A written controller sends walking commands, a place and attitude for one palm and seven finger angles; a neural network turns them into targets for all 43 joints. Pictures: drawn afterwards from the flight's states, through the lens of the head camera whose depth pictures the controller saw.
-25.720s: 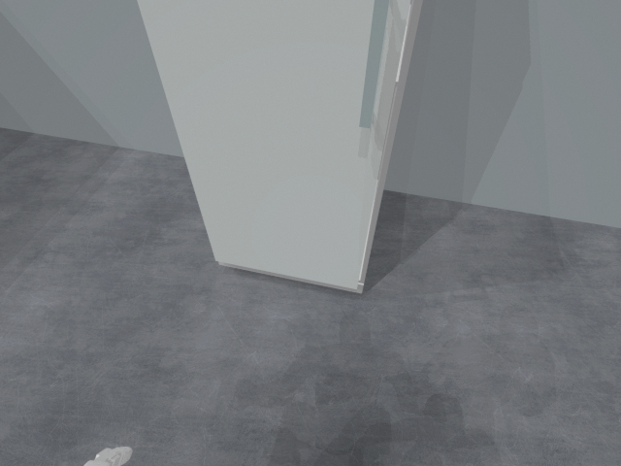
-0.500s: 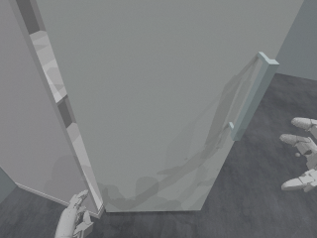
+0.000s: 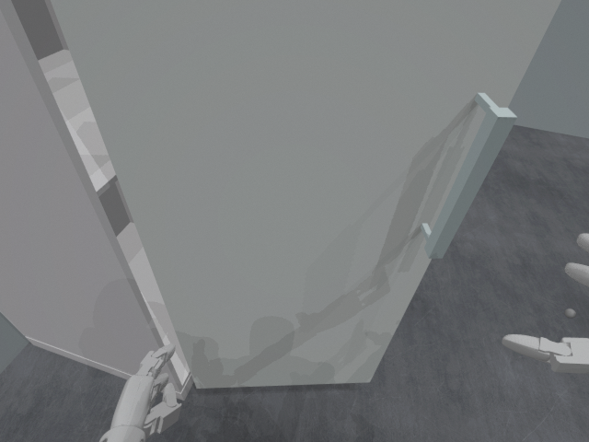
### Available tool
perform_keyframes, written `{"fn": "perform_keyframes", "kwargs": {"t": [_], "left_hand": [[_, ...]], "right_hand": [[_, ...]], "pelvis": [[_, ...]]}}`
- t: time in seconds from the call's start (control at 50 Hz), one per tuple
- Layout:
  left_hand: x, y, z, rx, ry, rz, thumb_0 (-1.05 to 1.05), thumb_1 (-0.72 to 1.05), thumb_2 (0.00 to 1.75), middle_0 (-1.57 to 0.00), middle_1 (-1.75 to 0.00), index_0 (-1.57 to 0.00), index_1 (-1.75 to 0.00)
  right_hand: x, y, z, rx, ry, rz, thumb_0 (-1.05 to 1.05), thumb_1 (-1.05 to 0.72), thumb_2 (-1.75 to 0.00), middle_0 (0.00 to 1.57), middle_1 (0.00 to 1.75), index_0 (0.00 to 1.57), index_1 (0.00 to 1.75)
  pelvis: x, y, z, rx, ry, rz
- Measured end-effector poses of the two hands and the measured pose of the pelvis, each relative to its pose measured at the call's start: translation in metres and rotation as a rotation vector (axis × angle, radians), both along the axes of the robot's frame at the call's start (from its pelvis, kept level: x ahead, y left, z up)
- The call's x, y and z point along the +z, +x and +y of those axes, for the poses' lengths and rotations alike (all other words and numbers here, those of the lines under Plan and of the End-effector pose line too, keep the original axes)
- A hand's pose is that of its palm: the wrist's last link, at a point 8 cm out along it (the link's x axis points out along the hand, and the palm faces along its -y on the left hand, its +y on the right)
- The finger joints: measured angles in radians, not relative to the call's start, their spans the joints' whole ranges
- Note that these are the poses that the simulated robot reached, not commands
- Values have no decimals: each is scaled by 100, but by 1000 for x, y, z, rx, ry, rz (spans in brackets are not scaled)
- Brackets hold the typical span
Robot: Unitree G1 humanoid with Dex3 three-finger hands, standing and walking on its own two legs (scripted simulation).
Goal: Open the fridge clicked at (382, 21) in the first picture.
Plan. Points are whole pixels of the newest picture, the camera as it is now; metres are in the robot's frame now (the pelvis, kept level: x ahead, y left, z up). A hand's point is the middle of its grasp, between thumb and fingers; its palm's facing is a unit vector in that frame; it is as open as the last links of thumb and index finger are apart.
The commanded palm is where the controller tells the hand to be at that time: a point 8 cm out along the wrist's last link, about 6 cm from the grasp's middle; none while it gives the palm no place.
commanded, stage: draw the hand back to the body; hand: right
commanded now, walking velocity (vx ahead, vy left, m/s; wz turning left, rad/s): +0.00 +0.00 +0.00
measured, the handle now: (455, 184) +0.43 -0.24 +0.16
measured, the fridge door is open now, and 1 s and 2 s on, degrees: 70 70 70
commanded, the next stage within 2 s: step back with the hand held close in 0.88 s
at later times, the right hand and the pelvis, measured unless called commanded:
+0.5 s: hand (553, 304) +0.22 -0.27 +0.16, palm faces +0.44 +0.82 -0.37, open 8.8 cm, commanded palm +0.17 -0.31 +0.18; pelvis +0.03 -0.01 +0.01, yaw +2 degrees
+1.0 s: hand (553, 307) +0.22 -0.27 +0.16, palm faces +0.45 +0.81 -0.36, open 7.4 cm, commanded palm +0.17 -0.30 +0.18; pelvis +0.02 +0.00 +0.01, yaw +1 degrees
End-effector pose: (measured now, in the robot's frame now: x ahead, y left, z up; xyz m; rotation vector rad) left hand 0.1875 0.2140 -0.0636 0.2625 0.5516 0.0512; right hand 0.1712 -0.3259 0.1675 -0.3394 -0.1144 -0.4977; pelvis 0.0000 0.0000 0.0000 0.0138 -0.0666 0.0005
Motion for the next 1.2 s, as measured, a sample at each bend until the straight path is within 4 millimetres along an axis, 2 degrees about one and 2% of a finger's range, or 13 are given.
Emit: {"fn": "perform_keyframes", "kwargs": {"t": [0.12,0.24,0.38,0.64,0.78,1.04,1.2], "left_hand": [[-10,-10,1,25,7,82,1,90,90,-21,-30,-21,-30],[-12,-12,3,59,3,112,1,90,90,-21,-30,-21,-30],[-7,-2,4,72,2,100,1,90,90,-21,-30,-21,-30],[0,18,-2,46,-2,78,1,90,90,-21,-30,-20,-30],[-1,18,-3,35,-4,84,1,90,90,-21,-30,-21,-30],[-4,9,5,50,-2,104,1,90,90,-21,-30,-21,-30],[-2,-3,13,119,19,152,1,90,90,-21,-30,-21,-30]], "right_hand": [[2,2,7,1,-48,-12,-1,9,-42,24,88,23,88],[5,7,10,31,-80,-13,0,-12,-53,23,76,23,76],[7,12,12,50,-95,-4,0,-37,-65,23,61,22,61],[8,8,14,43,-92,1,1,-79,-85,21,36,21,36],[7,7,16,33,-83,2,1,-87,-89,21,32,21,31],[9,6,20,43,-90,-2,2,-89,-90,21,30,21,30],[11,11,21,120,-158,5,1,-89,-90,21,30,20,30]], "pelvis": [[3,7,-4,10,-6,-8],[4,15,-8,22,-10,-15],[5,22,-10,31,-11,-15],[6,28,-9,27,-11,-14],[6,27,-7,24,-10,-16],[6,24,-4,19,-6,-18],[5,13,-12,24,8,50]]}}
